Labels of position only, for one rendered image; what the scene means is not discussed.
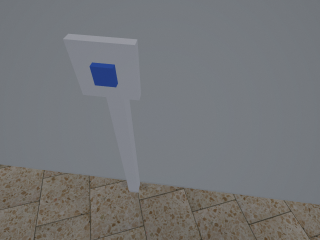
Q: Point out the button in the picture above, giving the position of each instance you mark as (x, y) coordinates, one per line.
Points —
(104, 74)

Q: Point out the panel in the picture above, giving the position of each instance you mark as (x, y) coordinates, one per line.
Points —
(83, 50)

